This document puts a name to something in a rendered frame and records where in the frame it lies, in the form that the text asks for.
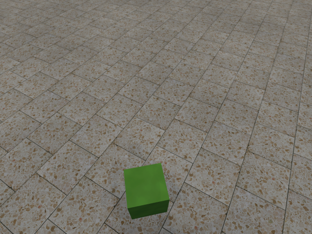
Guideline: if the carton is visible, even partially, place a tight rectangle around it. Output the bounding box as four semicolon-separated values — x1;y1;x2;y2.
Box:
124;163;170;219

